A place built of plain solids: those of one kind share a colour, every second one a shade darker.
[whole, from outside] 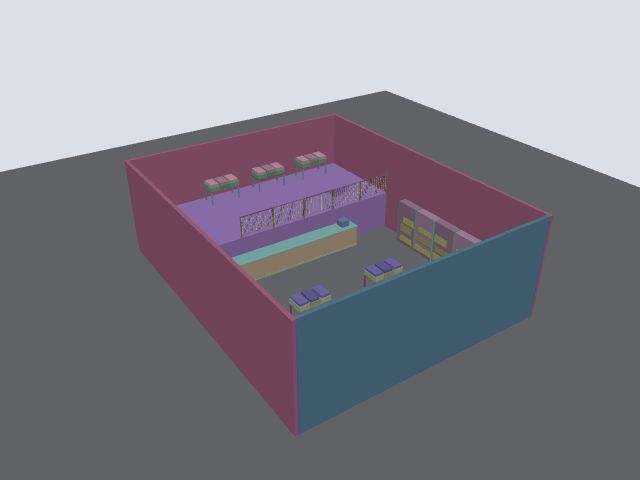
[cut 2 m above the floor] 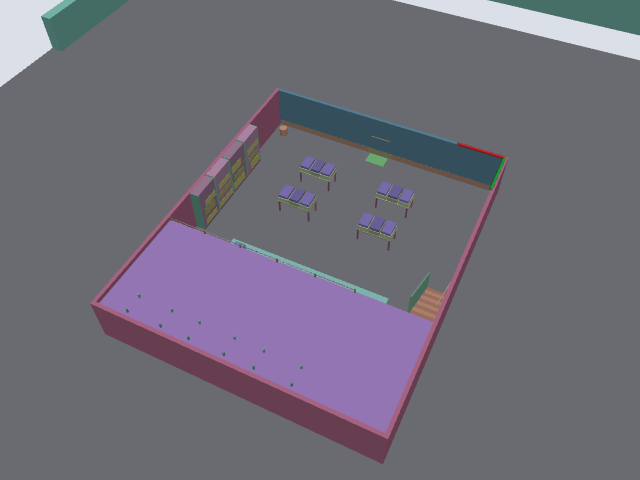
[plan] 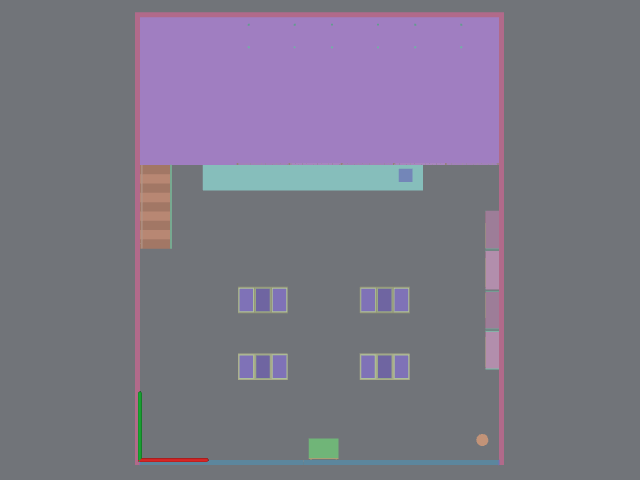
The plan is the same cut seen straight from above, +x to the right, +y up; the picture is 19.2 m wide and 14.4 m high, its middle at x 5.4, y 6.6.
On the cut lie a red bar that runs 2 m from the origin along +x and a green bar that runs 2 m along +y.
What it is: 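A record shop at street level behind a glazed front, one room two levels high, with a raised rear level reached by one straight flight, fitted out in the 1990s to 2020s; 10.8 x 13.3 m, 4.46 m high throughout; its front glazed onto the street; the raised level 1.81 m over the floor, over the rear 4.4 m, open to the hall behind a guard 1.0 m high along its edge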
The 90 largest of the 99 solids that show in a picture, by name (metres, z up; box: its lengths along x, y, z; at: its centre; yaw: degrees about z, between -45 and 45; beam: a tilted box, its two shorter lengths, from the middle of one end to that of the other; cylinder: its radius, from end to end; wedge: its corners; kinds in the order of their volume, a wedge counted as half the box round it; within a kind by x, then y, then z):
{
 "upper_1": {"box": [10.87, 4.48, 1.86], "at": [5.38, 11.09, 0.88]},
 "street_hedge_1": {"box": [39.8, 0.6, 2.25], "at": [5.38, -16.3, 1.07]},
 "street_hedge_2": {"box": [0.6, 15.85, 2.25], "at": [24.98, -8.07, 1.07]},
 "wall_1": {"box": [0.15, 13.58, 4.51], "at": [-0.07, 6.64, 2.21]},
 "wall_2": {"box": [11.07, 0.15, 4.51], "at": [5.38, 13.36, 2.21]},
 "wall_3": {"box": [0.15, 13.58, 4.51], "at": [10.85, 6.64, 2.21]},
 "window_wall_1": {"box": [4.91, 0.15, 4.51], "at": [2.46, -0.07, 2.21]},
 "window_wall_2": {"box": [1.2, 0.15, 4.51], "at": [5.51, -0.07, 2.21]},
 "window_wall_3": {"box": [4.66, 0.15, 4.51], "at": [8.44, -0.07, 2.21]},
 "counter_1": {"box": [6.57, 0.7, 1.05], "at": [5.18, 8.49, 0.47]},
 "shelves_body_1": {"box": [0.4, 1.16, 2.1], "at": [10.57, 3.29, 1.0]},
 "shelves_body_2": {"box": [0.4, 1.16, 2.1], "at": [10.57, 4.5, 1.0]},
 "shelves_body_3": {"box": [0.4, 1.16, 2.1], "at": [10.57, 5.7, 1.0]},
 "shelves_body_4": {"box": [0.4, 1.16, 2.1], "at": [10.57, 6.89, 1.0]},
 "shelves_goods_1": {"box": [0.41, 0.76, 0.39], "at": [10.57, 3.14, 0.32]},
 "shelves_goods_2": {"box": [0.41, 0.91, 0.27], "at": [10.57, 3.24, 1.23]},
 "shelves_goods_3": {"box": [0.41, 0.77, 0.26], "at": [10.57, 3.32, 0.74]},
 "shelves_goods_4": {"box": [0.41, 0.8, 0.27], "at": [10.57, 4.51, 0.74]},
 "shelves_goods_5": {"box": [0.41, 0.91, 0.39], "at": [10.57, 4.56, 0.33]},
 "shelves_goods_6": {"box": [0.41, 0.75, 0.36], "at": [10.57, 4.64, 1.27]},
 "shelves_goods_7": {"box": [0.41, 0.85, 0.27], "at": [10.57, 5.64, 1.22]},
 "shelves_goods_8": {"box": [0.41, 1.02, 0.26], "at": [10.57, 5.69, 0.26]},
 "shelves_goods_9": {"box": [0.41, 1.0, 0.26], "at": [10.57, 5.7, 0.74]},
 "shelves_goods_10": {"box": [0.41, 0.74, 0.3], "at": [10.57, 6.74, 1.24]},
 "shelves_goods_11": {"box": [0.41, 0.81, 0.28], "at": [10.57, 6.86, 0.27]},
 "shelves_goods_12": {"box": [0.41, 0.74, 0.38], "at": [10.57, 6.87, 0.8]},
 "bin_1": {"box": [0.46, 0.74, 0.2], "at": [3.19, 2.8, 0.76]},
 "bin_2": {"box": [0.46, 0.74, 0.2], "at": [3.19, 4.8, 0.76]},
 "bin_3": {"box": [0.46, 0.74, 0.2], "at": [3.69, 2.8, 0.76]},
 "bin_4": {"box": [0.46, 0.74, 0.2], "at": [3.69, 4.8, 0.76]},
 "bin_5": {"box": [0.46, 0.74, 0.2], "at": [4.19, 2.8, 0.76]},
 "bin_6": {"box": [0.46, 0.74, 0.2], "at": [4.19, 4.8, 0.76]},
 "bin_7": {"box": [0.46, 0.74, 0.2], "at": [6.84, 2.8, 0.76]},
 "bin_8": {"box": [0.46, 0.74, 0.2], "at": [6.84, 4.8, 0.76]},
 "bin_9": {"box": [0.46, 0.74, 0.2], "at": [7.34, 2.8, 0.76]},
 "bin_10": {"box": [0.46, 0.74, 0.2], "at": [7.34, 4.8, 0.76]},
 "bin_11": {"box": [0.46, 0.74, 0.2], "at": [7.84, 2.8, 0.76]},
 "bin_12": {"box": [0.46, 0.74, 0.2], "at": [7.84, 4.8, 0.76]},
 "sleeves_1": {"box": [0.41, 0.68, 0.12], "at": [3.19, 2.8, 0.92]},
 "sleeves_2": {"box": [0.41, 0.68, 0.12], "at": [3.19, 4.8, 0.92]},
 "sleeves_3": {"box": [0.41, 0.68, 0.12], "at": [3.69, 2.8, 0.92]},
 "sleeves_4": {"box": [0.41, 0.68, 0.12], "at": [3.69, 4.8, 0.92]},
 "sleeves_5": {"box": [0.41, 0.68, 0.12], "at": [4.19, 2.8, 0.92]},
 "sleeves_6": {"box": [0.41, 0.68, 0.12], "at": [4.19, 4.8, 0.92]},
 "sleeves_7": {"box": [0.41, 0.68, 0.12], "at": [6.84, 2.8, 0.92]},
 "sleeves_8": {"box": [0.41, 0.68, 0.12], "at": [6.84, 4.8, 0.92]},
 "sleeves_9": {"box": [0.41, 0.68, 0.12], "at": [7.34, 2.8, 0.92]},
 "sleeves_10": {"box": [0.41, 0.68, 0.12], "at": [7.34, 4.8, 0.92]},
 "sleeves_11": {"box": [0.41, 0.68, 0.12], "at": [7.84, 2.8, 0.92]},
 "sleeves_12": {"box": [0.41, 0.68, 0.12], "at": [7.84, 4.8, 0.92]},
 "upper_bin_1": {"box": [0.46, 0.74, 0.2], "at": [3.45, 12.72, 2.57]},
 "upper_bin_2": {"box": [0.46, 0.74, 0.2], "at": [3.95, 12.72, 2.57]},
 "upper_bin_3": {"box": [0.46, 0.74, 0.2], "at": [4.45, 12.72, 2.57]},
 "upper_bin_4": {"box": [0.46, 0.74, 0.2], "at": [5.95, 12.72, 2.57]},
 "upper_bin_5": {"box": [0.46, 0.74, 0.2], "at": [8.45, 12.72, 2.57]},
 "upper_sleeves_1": {"box": [0.41, 0.68, 0.12], "at": [3.45, 12.72, 2.73]},
 "upper_sleeves_2": {"box": [0.41, 0.68, 0.12], "at": [3.95, 12.72, 2.73]},
 "upper_sleeves_3": {"box": [0.41, 0.68, 0.12], "at": [4.45, 12.72, 2.73]},
 "upper_sleeves_4": {"box": [0.41, 0.68, 0.12], "at": [5.95, 12.72, 2.73]},
 "upper_sleeves_5": {"box": [0.41, 0.68, 0.12], "at": [6.45, 12.72, 2.73]},
 "upper_sleeves_6": {"box": [0.41, 0.68, 0.12], "at": [6.95, 12.72, 2.73]},
 "upper_sleeves_7": {"box": [0.41, 0.68, 0.12], "at": [8.45, 12.72, 2.73]},
 "upper_sleeves_8": {"box": [0.41, 0.68, 0.12], "at": [8.95, 12.72, 2.73]},
 "upper_sleeves_9": {"box": [0.41, 0.68, 0.12], "at": [9.45, 12.72, 2.73]},
 "stair_guard_1": {"wedge": [[0.9, 6.34, -0.02], [0.9, 6.34, 1.13], [0.9, 8.86, -0.02], [0.9, 8.86, 2.77], [0.96, 6.34, -0.02], [0.96, 6.34, 1.13], [0.96, 8.86, -0.02], [0.96, 8.86, 2.77]]},
 "counter_top_1": {"box": [6.61, 0.78, 0.04], "at": [5.18, 8.47, 1.02]},
 "deck_1": {"box": [1.5, 0.8, 0.04], "at": [3.69, 2.8, 0.64]},
 "deck_2": {"box": [1.5, 0.8, 0.04], "at": [3.69, 4.8, 0.64]},
 "deck_3": {"box": [1.5, 0.8, 0.04], "at": [7.34, 2.8, 0.64]},
 "deck_4": {"box": [1.5, 0.8, 0.04], "at": [7.34, 4.8, 0.64]},
 "stallriser_1": {"box": [4.91, 0.05, 0.35], "at": [2.46, -0.02, 0.12]},
 "stallriser_2": {"box": [4.66, 0.05, 0.35], "at": [8.44, -0.02, 0.12]},
 "shelves_shelf_1": {"box": [0.41, 1.1, 0.18], "at": [10.56, 5.7, 0.04]},
 "shelves_shelf_2": {"box": [0.41, 1.1, 0.18], "at": [10.56, 6.89, 0.04]},
 "shelves_cheek_1": {"box": [0.41, 0.032, 2.1], "at": [10.56, 3.86, 1.0]},
 "shelves_cheek_2": {"box": [0.41, 0.032, 2.1], "at": [10.56, 5.06, 1.0]},
 "shelves_cheek_3": {"box": [0.41, 0.032, 2.1], "at": [10.56, 5.13, 1.0]},
 "shelves_cheek_4": {"box": [0.41, 0.032, 2.1], "at": [10.56, 6.26, 1.0]},
 "shelves_cheek_5": {"box": [0.41, 0.032, 2.1], "at": [10.56, 7.46, 1.0]},
 "stair_step_1": {"box": [0.96, 0.32, 0.08], "at": [0.43, 6.5, 0.14]},
 "stair_step_2": {"box": [0.96, 0.32, 0.08], "at": [0.43, 6.78, 0.32]},
 "stair_step_3": {"box": [0.96, 0.32, 0.08], "at": [0.43, 7.06, 0.5]},
 "stair_step_4": {"box": [0.96, 0.32, 0.08], "at": [0.43, 7.34, 0.69]},
 "stair_wall_rail_1": {"wedge": [[0.04, 6.34, 1.09], [0.04, 6.34, 1.13], [0.04, 8.85, 2.72], [0.04, 8.85, 2.76], [0.07, 6.34, 1.09], [0.07, 6.34, 1.13], [0.07, 8.85, 2.72], [0.07, 8.85, 2.76]]},
 "front_corner_1": {"box": [0.04, 0.17, 4.36], "at": [0.0, -0.07, 2.13]},
 "front_corner_2": {"box": [0.04, 0.17, 4.36], "at": [10.77, -0.07, 2.13]},
 "upper_deck_1": {"box": [1.5, 0.8, 0.04], "at": [3.95, 12.72, 2.45]},
 "till_1": {"box": [0.42, 0.4, 0.28], "at": [7.97, 8.54, 1.18]},
 "plant_pot_1": {"cylinder": 0.18, "from": [10.27, 0.6, 0.0], "to": [10.27, 0.6, 0.38]},
 "door_mat_1": {"box": [0.9, 0.6, 0.07], "at": [5.51, 0.35, -0.02]}
}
